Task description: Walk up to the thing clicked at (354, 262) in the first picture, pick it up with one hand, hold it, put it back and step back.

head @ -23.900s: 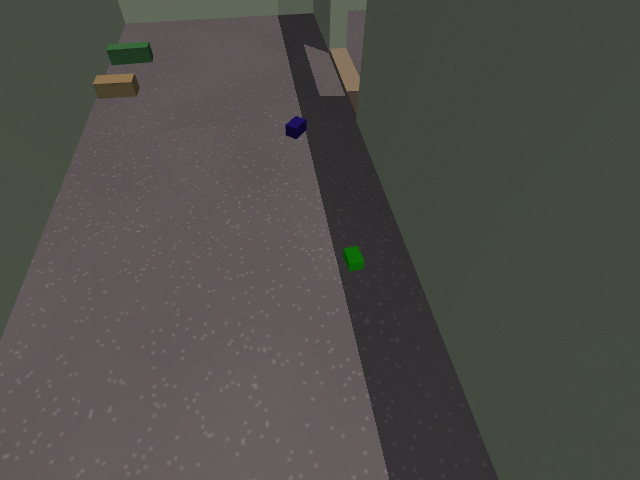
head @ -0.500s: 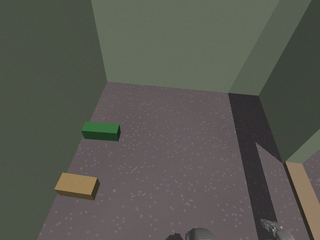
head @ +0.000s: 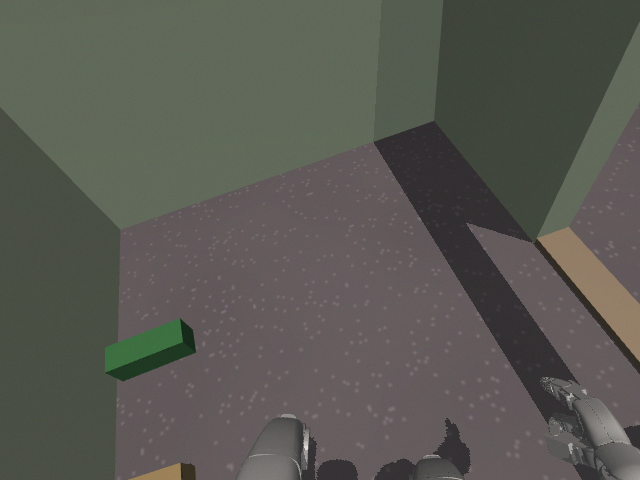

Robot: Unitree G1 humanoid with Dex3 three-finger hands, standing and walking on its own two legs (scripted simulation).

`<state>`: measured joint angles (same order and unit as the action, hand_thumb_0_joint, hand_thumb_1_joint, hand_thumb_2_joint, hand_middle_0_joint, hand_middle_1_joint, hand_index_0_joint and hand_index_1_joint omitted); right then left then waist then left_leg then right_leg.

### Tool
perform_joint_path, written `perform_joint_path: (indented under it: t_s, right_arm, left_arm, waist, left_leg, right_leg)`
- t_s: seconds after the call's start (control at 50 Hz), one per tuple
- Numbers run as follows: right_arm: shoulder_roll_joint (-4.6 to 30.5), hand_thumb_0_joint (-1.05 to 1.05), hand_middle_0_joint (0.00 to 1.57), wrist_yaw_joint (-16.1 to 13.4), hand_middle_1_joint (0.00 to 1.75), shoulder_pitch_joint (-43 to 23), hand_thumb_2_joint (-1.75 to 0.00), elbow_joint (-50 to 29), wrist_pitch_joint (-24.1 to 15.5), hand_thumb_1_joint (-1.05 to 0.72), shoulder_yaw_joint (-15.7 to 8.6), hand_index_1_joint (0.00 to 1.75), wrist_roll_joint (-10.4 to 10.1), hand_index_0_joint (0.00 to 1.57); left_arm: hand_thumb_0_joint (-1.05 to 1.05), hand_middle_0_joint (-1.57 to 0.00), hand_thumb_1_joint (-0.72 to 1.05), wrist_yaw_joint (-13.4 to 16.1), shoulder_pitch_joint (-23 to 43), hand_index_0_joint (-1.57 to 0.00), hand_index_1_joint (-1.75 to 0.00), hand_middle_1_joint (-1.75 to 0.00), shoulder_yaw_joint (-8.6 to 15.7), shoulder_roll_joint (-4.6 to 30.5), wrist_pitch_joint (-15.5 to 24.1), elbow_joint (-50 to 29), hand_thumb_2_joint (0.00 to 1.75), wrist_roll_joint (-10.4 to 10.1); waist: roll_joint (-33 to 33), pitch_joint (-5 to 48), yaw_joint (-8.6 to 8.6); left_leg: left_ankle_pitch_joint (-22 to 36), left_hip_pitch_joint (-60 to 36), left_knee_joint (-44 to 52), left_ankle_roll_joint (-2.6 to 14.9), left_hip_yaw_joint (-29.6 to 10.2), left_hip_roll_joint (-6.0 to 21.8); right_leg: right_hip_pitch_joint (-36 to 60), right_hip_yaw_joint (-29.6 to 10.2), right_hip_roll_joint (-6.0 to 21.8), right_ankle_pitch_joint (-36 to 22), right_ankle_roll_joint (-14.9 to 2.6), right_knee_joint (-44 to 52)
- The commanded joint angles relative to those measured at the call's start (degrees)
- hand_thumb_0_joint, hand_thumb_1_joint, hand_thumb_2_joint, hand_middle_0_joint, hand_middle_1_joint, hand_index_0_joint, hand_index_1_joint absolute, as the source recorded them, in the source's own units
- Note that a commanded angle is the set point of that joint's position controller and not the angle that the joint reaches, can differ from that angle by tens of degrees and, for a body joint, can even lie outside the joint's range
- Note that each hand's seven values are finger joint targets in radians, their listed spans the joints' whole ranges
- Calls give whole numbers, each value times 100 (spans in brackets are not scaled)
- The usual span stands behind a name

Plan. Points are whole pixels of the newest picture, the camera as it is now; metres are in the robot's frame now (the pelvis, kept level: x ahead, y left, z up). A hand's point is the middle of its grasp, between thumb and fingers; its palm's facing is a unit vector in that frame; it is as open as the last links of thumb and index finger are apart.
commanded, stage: walk up
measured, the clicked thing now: out of the picture -0.92 -0.96 -0.74
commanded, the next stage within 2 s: none
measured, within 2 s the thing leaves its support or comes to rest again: neither
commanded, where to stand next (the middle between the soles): +0.11 +0.07 m, yaw -59 degrees
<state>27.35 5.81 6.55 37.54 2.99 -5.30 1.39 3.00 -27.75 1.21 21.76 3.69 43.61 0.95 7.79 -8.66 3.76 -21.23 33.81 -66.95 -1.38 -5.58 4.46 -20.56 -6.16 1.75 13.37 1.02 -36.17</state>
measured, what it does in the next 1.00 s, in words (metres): steps to the left, turning right: left foot, then right foot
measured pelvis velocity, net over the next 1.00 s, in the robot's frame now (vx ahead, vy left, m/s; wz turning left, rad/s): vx -0.08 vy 0.18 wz -0.81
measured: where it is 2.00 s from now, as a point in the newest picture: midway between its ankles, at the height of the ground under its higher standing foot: outside the picture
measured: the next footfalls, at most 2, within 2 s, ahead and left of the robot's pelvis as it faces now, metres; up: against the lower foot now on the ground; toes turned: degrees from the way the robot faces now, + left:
left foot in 0.22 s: +0.19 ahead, +0.21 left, +0.00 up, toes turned -15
right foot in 0.84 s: -0.09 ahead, +0.08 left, +0.00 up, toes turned -46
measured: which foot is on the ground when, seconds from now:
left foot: up 0.00-0.20, down 0.22-0.84, up 0.86-1.00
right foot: down 0.00-0.24, up 0.26-0.82, down 0.84-1.00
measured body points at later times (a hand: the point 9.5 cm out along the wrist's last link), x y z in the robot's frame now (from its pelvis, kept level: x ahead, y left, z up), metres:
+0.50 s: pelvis +0.03 +0.18 +0.00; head +0.10 +0.19 +0.44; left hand +0.29 +0.42 -0.12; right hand -0.06 -0.15 -0.08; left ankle +0.15 +0.22 -0.73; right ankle -0.07 +0.03 -0.65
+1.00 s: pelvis -0.08 +0.18 +0.02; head -0.12 +0.17 +0.46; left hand +0.14 +0.44 -0.07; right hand -0.25 -0.10 -0.11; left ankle +0.09 +0.24 -0.64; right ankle -0.12 +0.11 -0.72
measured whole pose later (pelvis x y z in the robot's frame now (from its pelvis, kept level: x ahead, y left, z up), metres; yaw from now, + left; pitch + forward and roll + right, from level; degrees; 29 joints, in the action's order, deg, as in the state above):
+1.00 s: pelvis -0.08 +0.18 +0.02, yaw -46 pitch -4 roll +1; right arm 25.5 2.3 16.3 50.4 1.7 -4.9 0.6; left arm -2.6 -26.7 4.7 22.7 -2.0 51.6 1.9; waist 4.0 -0.6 2.5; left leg -15.6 32.4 -62.6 -2.4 3.7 6.2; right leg -9.7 1.1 -1.0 18.5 -3.4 -28.0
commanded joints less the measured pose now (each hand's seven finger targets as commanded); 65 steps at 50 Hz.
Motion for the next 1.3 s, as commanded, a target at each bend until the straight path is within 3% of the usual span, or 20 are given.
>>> perform_joint_path:
  t_s: [0.0,0.12,0.18,0.2,0.22,0.26,0.34,0.52,0.68,0.78,0.8,0.82,0.84,0.86,0.92,0.98,1.12,1.2,1.22,1.28]
  right_arm:
    - [726,0,20,-149,30,120,-90,-346,-7,-90,-331,30,-2,20]
    - [646,0,20,-337,30,-244,-90,-120,-60,-90,-279,30,-116,20]
    - [695,0,20,-387,30,816,-90,253,-132,-90,-349,30,-75,20]
    - [1027,0,20,-418,30,1036,-90,297,-176,-90,-420,30,26,20]
    - [1412,0,20,-433,30,555,-90,156,-193,-90,-450,30,31,20]
    - [1737,0,20,-403,30,-249,-90,-35,-193,-90,-537,30,-87,20]
    - [1102,0,20,-548,30,1,-90,196,-419,-90,-323,30,-79,20]
    - [1322,0,20,-673,30,1283,-90,517,-645,-90,-399,30,-77,20]
    - [1726,0,20,-610,30,893,-90,478,-695,-90,-548,30,124,20]
    - [1495,0,20,-698,30,245,-90,469,-440,-90,-525,30,314,20]
    - [1154,0,20,-707,30,207,-90,495,-360,-90,-435,30,298,20]
    - [529,0,20,-696,30,466,-90,501,-320,-90,-205,30,122,20]
    - [692,0,20,-622,30,670,-90,378,-321,-90,-174,30,-73,20]
    - [1125,0,20,-591,30,571,-90,409,-362,-90,-330,30,-121,20]
    - [1184,0,20,-419,30,1022,-90,845,-284,-90,-383,30,-141,20]
    - [1156,0,20,-291,30,1183,-90,890,-229,-90,-307,30,-65,20]
    - [863,0,20,-230,30,187,-90,499,-332,-90,-136,30,29,20]
    - [919,0,20,-230,30,399,-90,541,-314,-90,-191,30,83,20]
    - [1001,0,20,-148,30,-125,-90,320,-249,-90,-309,30,75,20]
    - [903,0,20,-147,30,82,-90,354,-208,-90,-292,30,63,20]
  left_arm:
    - [0,-20,90,210,214,-20,-30,-30,725,2063,238,-696,90,78]
    - [0,-20,90,169,329,-20,-30,-30,761,1971,-44,-932,90,121]
    - [0,-20,90,203,1065,-20,-30,-30,695,1887,-161,-1153,90,12]
    - [0,-20,90,226,900,-20,-30,-30,581,1486,-187,-1187,90,-65]
    - [0,-20,90,255,424,-20,-30,-30,469,1017,-250,-1103,90,-104]
    - [0,-20,90,371,-1,-20,-30,-30,595,1550,-365,-728,90,-35]
    - [0,-20,90,-114,695,-20,-30,-30,627,1611,-424,-453,90,-114]
    - [0,-20,90,-477,1129,-20,-30,-30,597,1600,-662,-421,90,2]
    - [0,-20,90,-812,754,-20,-30,-30,670,1456,-668,-129,90,10]
    - [0,-20,90,-789,-977,-20,-30,-30,825,1414,-660,545,90,32]
    - [0,-20,90,-723,-1376,-20,-30,-30,887,1541,-639,686,90,101]
    - [0,-20,90,-598,-966,-20,-30,-30,981,1926,-649,541,90,154]
    - [0,-20,90,-535,165,-20,-30,-30,938,1956,-633,-3,90,206]
    - [0,-20,90,-504,770,-20,-30,-30,916,2121,-547,-244,90,175]
    - [0,-20,90,-385,1333,-20,-30,-30,772,1906,-257,-31,90,63]
    - [0,-20,90,-374,1081,-20,-30,-30,769,1753,-105,57,90,8]
    - [0,-20,90,-269,-275,-20,-30,-30,760,1586,77,484,90,-28]
    - [0,-20,90,-283,-18,-20,-30,-30,836,1853,48,301,90,-8]
    - [0,-20,90,-332,-260,-20,-30,-30,644,1467,-120,159,90,64]
    - [0,-20,90,-317,56,-20,-30,-30,679,1640,-124,117,90,96]
  waist:
    - [-1505,767,-434]
    - [-2339,961,-212]
    - [-2124,977,-879]
    - [-1206,1029,-962]
    - [510,965,-570]
    - [986,1013,-365]
    - [465,864,-357]
    - [184,1050,-753]
    - [632,862,-505]
    - [85,1186,452]
    - [-963,953,695]
    - [-3262,251,614]
    - [-2698,-555,79]
    - [-2072,-868,-147]
    - [-1726,-186,-748]
    - [-1735,-72,-696]
    - [-1134,282,39]
    - [-1380,562,-47]
    - [-823,480,19]
    - [-1103,273,-147]
  left_leg:
    - [707,-83,264,-105,236,-43]
    - [199,-832,1649,34,347,-472]
    - [809,-2494,3174,229,210,-433]
    - [808,-2759,4088,410,-474,124]
    - [1633,-2600,4475,636,-1950,1644]
    - [718,-1658,5002,1370,-2918,2478]
    - [235,-1940,4506,837,-740,953]
    - [-217,-3214,5076,287,-453,1696]
    - [-2365,-1645,5696,904,495,2098]
    - [-2651,-144,4628,107,1852,1236]
    - [-2734,453,3368,-169,2159,745]
    - [-2402,1393,1046,-102,2080,155]
    - [-1225,1544,548,-211,1298,149]
    - [-428,1234,556,-190,724,404]
    - [855,-55,15,-110,646,230]
    - [1175,-126,-65,-128,658,106]
    - [490,744,1611,-69,225,70]
    - [-69,209,1901,25,193,8]
    - [-642,-134,1804,2,42,-476]
    - [-504,-35,1795,67,-99,-437]
  right_leg:
    - [-70,-1127,536,-1878,-993,1056]
    - [-200,-1634,351,-2206,-1018,194]
    - [-1194,-1871,276,-1970,-567,-328]
    - [-1385,-1402,-337,-1142,-155,-1218]
    - [-1751,-568,-1250,1891,15,-2351]
    - [-1442,-333,-673,2185,57,-3845]
    - [-1415,-426,-351,939,-225,-3582]
    - [-1536,-238,-140,934,23,-2496]
    - [-270,771,241,1635,-170,-1468]
    - [2116,1829,-236,1172,-375,290]
    - [2448,1509,-297,1481,-489,1072]
    - [1559,-988,692,3558,-901,1975]
    - [204,-2630,1593,4961,-1348,2921]
    - [-360,-2997,1951,5070,-1507,3506]
    - [-446,-1359,858,3398,-743,3326]
    - [-182,-1097,711,3324,-737,3231]
    - [2245,-1731,1027,2190,-1019,2470]
    - [1889,-2139,1214,2873,-1161,2474]
    - [1353,-3147,993,2903,-1229,2674]
    - [1334,-3221,914,2716,-1234,2679]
